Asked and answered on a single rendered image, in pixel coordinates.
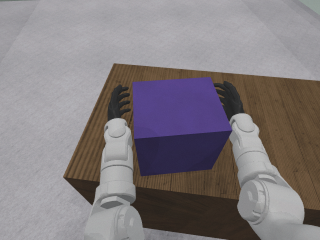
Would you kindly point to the right robot forearm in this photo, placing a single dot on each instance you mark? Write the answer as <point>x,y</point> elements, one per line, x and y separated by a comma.
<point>249,153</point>

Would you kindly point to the carton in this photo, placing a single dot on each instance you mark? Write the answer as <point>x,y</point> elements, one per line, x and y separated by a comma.
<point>179,125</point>

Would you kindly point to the robot right upper arm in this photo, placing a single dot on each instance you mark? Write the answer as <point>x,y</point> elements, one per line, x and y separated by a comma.
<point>274,212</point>

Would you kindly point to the robot left hand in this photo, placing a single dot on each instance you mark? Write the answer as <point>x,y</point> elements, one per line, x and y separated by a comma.
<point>114,106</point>

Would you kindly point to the pedestal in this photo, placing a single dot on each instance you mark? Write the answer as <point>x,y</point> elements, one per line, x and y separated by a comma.
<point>204,202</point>

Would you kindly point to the robot right hand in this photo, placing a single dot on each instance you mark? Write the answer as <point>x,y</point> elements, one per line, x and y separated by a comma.
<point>232,102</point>

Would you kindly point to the robot left upper arm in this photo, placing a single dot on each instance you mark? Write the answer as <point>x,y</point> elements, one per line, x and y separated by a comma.
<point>122,222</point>

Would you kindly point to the left robot forearm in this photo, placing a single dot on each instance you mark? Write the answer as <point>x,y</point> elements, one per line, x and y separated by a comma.
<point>116,173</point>

